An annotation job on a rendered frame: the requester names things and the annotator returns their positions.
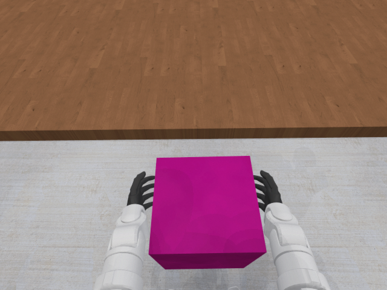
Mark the right robot forearm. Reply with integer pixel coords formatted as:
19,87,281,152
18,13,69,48
264,202,331,290

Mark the left robot forearm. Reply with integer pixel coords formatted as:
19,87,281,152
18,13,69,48
93,204,149,290

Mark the right robot hand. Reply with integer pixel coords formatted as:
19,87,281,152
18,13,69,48
253,170,282,212

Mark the left robot hand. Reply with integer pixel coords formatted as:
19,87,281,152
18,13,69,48
127,171,155,211

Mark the carton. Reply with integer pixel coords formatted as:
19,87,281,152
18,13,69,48
149,156,267,269

